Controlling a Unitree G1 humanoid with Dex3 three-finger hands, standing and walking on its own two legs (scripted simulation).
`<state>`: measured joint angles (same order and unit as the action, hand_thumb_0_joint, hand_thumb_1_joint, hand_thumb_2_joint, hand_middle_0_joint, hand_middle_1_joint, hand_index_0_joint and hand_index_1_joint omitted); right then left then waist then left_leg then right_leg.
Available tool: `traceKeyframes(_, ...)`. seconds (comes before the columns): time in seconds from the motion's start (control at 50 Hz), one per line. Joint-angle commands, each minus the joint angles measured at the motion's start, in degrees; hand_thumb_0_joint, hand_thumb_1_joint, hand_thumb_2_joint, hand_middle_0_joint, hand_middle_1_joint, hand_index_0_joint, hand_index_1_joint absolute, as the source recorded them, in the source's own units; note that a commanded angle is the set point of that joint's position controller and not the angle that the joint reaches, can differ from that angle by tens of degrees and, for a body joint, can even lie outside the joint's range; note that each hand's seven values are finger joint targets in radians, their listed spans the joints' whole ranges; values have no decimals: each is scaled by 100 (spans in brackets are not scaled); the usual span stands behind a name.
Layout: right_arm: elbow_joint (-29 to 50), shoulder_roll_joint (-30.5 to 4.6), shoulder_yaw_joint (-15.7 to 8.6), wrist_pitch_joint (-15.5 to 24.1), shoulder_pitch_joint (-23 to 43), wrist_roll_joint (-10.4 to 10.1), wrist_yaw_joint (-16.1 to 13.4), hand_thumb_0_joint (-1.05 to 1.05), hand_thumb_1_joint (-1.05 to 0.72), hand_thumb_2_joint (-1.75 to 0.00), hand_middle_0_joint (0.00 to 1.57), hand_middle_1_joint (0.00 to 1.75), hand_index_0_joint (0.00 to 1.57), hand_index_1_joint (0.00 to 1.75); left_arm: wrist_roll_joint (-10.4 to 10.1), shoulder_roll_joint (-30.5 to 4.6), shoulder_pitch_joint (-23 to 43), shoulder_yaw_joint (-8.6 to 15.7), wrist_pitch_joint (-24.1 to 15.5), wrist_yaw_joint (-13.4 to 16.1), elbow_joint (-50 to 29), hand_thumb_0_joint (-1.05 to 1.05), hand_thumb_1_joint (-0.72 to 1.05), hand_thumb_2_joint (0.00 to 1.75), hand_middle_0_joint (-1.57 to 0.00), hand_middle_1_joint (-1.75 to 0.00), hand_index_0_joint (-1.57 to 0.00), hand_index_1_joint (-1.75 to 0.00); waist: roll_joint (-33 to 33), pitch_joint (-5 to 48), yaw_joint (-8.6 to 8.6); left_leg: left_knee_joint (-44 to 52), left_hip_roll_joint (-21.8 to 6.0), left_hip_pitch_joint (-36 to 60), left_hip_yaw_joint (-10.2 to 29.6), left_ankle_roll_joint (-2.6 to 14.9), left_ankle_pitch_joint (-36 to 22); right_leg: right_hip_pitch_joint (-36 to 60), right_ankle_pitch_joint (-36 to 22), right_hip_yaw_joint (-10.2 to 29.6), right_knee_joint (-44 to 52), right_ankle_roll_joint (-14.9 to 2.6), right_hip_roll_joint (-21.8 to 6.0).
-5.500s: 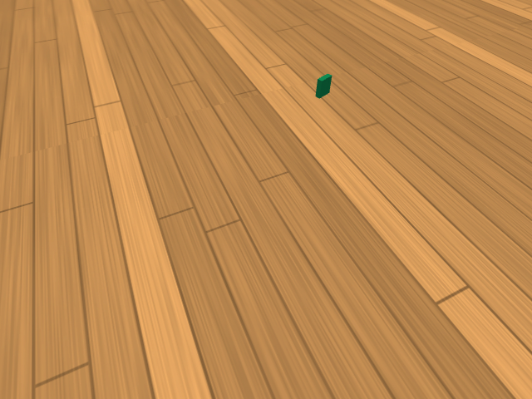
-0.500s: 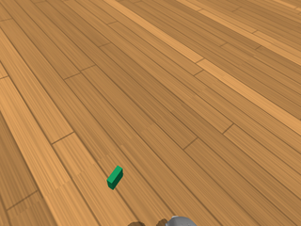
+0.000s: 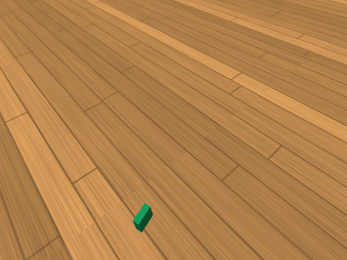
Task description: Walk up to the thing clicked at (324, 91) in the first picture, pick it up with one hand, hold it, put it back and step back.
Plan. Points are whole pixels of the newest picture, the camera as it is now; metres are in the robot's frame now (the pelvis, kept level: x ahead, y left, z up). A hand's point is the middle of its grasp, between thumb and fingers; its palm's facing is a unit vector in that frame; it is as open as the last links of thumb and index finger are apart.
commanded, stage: walk up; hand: left
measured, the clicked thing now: (143, 218) +0.46 +0.19 -0.70
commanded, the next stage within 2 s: stand in 1.30 s
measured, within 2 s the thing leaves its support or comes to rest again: neither
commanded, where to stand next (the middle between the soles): +0.13 +0.00 m, yaw +1 degrees
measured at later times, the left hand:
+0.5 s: hand out of the picture +0.11 +0.25 -0.15, palm faces -0.01 -0.95 -0.32, open 7.4 cm
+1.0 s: hand out of the picture +0.10 +0.25 -0.15, palm faces -0.01 -0.95 -0.32, open 7.4 cm
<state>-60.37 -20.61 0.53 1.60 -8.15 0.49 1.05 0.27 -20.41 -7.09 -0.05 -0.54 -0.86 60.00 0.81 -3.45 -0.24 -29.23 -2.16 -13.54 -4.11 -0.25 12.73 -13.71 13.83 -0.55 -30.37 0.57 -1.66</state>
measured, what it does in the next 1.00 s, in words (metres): stands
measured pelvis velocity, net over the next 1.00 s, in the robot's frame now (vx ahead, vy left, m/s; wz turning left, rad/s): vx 0.03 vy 0.01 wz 0.01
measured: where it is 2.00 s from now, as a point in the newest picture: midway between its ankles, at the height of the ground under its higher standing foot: outside the picture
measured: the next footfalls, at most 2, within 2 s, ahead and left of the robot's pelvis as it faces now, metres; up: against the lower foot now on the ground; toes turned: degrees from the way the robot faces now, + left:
none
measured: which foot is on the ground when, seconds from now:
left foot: down 0.00-1.00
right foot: down 0.00-1.00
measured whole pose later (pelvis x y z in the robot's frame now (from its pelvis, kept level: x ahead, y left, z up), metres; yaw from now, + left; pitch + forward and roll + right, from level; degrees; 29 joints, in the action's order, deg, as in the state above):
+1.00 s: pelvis +0.03 +0.01 +0.01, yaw +0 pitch -2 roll +0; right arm -66.6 -19.8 -0.3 1.4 -5.0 0.7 0.4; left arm 0.6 -19.4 -5.4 0.3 -0.1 -0.5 66.6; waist -0.1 -2.6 -0.1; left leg -18.5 -1.7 -7.1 -3.8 -0.3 9.5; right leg -6.3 9.9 -1.2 -18.1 1.2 -1.7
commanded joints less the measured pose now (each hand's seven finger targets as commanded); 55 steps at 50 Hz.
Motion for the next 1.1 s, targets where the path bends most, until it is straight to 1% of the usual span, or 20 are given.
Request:
traceKeyframes(0.0,159,-1288,-286,168,313,24,-82,0,-90,-90,20,30,20,30,-10,-1237,391,273,-123,40,-197,0,90,90,-20,-30,-20,-30,-202,233,-16,1002,-507,121,791,230,530,-25,474,758,1130,-335,-551)
traceKeyframes(0.04,80,-1282,-271,174,359,30,-84,0,-90,-90,20,30,20,30,-15,-1237,417,278,-116,31,-129,0,90,90,-20,-30,-20,-30,-111,206,-42,1122,-509,31,800,206,581,129,335,719,1170,-316,-546)
traceKeyframes(0.06,55,-1285,-282,175,412,24,-87,0,-90,-90,20,30,20,30,-8,-1251,397,278,-115,35,-68,0,90,90,-20,-30,-20,-30,-117,235,-42,1130,-518,110,794,203,435,170,278,693,1190,-316,-536)
traceKeyframes(0.08,24,-1280,-273,185,403,27,-90,0,-90,-90,20,30,20,30,2,-1235,402,270,-121,33,-64,0,90,90,-20,-30,-20,-30,-126,394,-36,1119,-548,245,756,211,236,278,6,681,1208,-310,-571)
traceKeyframes(0.12,-44,-1240,-268,189,400,29,-101,0,-90,-90,20,30,20,30,-2,-1230,465,270,-128,36,6,0,90,90,-20,-30,-20,-30,-164,454,-11,1108,-527,323,697,188,-26,354,-251,659,1224,-288,-571)
traceKeyframes(0.14,-77,-1245,-269,189,365,21,-105,0,-90,-90,20,30,20,30,-10,-1216,528,263,-123,35,18,0,90,90,-20,-30,-20,-30,-111,453,13,1135,-516,308,692,168,-44,407,-320,648,1233,-279,-573)
traceKeyframes(0.2,-139,-1268,-268,193,408,19,-119,0,-90,-90,20,30,20,30,-18,-1179,551,247,-123,42,89,0,90,90,-20,-30,-20,-30,17,680,6,1140,-574,435,662,161,-546,691,-892,560,1175,-246,-586)
traceKeyframes(0.26,-160,-1246,-268,183,449,9,-134,0,-90,-90,20,30,20,30,-31,-1174,506,243,-114,56,148,0,90,90,-20,-30,-20,-30,-12,727,-13,1109,-589,627,615,161,-926,703,-1105,540,1208,-224,-592)
traceKeyframes(0.28,-173,-1268,-278,177,457,15,-140,0,-90,-90,20,30,20,30,-21,-1169,558,239,-106,56,161,0,90,90,-20,-30,-20,-30,6,759,22,1109,-599,624,605,170,-938,753,-1169,515,1230,-224,-603)
traceKeyframes(0.36,-213,-1265,-289,155,499,5,-154,0,-90,-90,20,30,20,30,-22,-1135,594,240,-80,61,247,0,90,90,-20,-30,-20,-30,-10,596,27,1225,-622,599,641,165,-867,706,-1020,453,1280,-200,-572)
traceKeyframes(0.48,-233,-1233,-299,126,543,5,-152,0,-90,-90,20,30,20,30,-4,-1118,635,237,-88,70,285,0,90,90,-20,-30,-20,-30,-141,552,60,1271,-612,704,619,145,-839,670,-1021,468,1415,-168,-583)
traceKeyframes(0.52,-248,-1244,-316,121,577,13,-151,0,-90,-90,20,30,20,30,10,-1098,595,226,-92,71,300,0,90,90,-20,-30,-20,-30,-151,646,46,1270,-628,810,612,163,-904,714,-1112,459,1432,-165,-594)
traceKeyframes(0.64,-240,-1194,-318,118,644,18,-145,0,-90,-90,20,30,20,30,9,-1080,575,229,-87,74,319,0,90,90,-20,-30,-20,-30,-114,535,39,1375,-615,834,618,122,-834,620,-979,442,1472,-142,-568)
traceKeyframes(0.7,-243,-1186,-317,110,662,12,-142,0,-90,-90,20,30,20,30,24,-1098,610,237,-86,76,326,0,90,90,-20,-30,-20,-30,-135,455,50,1460,-599,704,654,117,-657,678,-908,419,1492,-117,-563)
traceKeyframes(0.74,-229,-1180,-331,112,658,15,-141,0,-90,-90,20,30,20,30,37,-1097,513,241,-89,76,334,0,90,90,-20,-30,-20,-30,-166,589,34,1401,-612,887,632,137,-777,685,-950,422,1490,-129,-567)
traceKeyframes(0.8,-244,-1157,-330,106,632,25,-141,0,-90,-90,20,30,20,30,43,-1100,582,251,-93,85,306,0,90,90,-20,-30,-20,-30,-159,546,62,1439,-577,762,620,114,-734,748,-961,414,1512,-117,-564)
traceKeyframes(0.9,-217,-1143,-314,108,670,24,-132,0,-90,-90,20,30,20,30,42,-1099,499,247,-88,82,309,0,90,90,-20,-30,-20,-30,-66,534,26,1450,-568,803,619,118,-684,709,-996,404,1504,-107,-574)
traceKeyframes(0.98,-243,-1163,-328,101,599,12,-144,0,-90,-90,20,30,20,30,42,-1089,471,266,-90,97,301,0,90,90,-20,-30,-20,-30,-64,664,41,1374,-608,885,614,132,-971,813,-1080,376,1483,-127,-569)
traceKeyframes(1.02,-253,-1147,-319,100,597,16,-148,0,-90,-90,20,30,20,30,38,-1088,505,262,-81,92,296,0,90,90,-20,-30,-20,-30,-54,550,47,1420,-560,775,614,104,-847,794,-1067,402,1493,-125,-566)
traceKeyframes(1.08,-234,-1153,-315,106,607,24,-145,0,-90,-90,20,30,20,30,34,-1091,450,257,-71,91,289,0,90,90,-20,-30,-20,-30,-16,570,18,1440,-572,811,613,113,-891,800,-1117,404,1459,-124,-573)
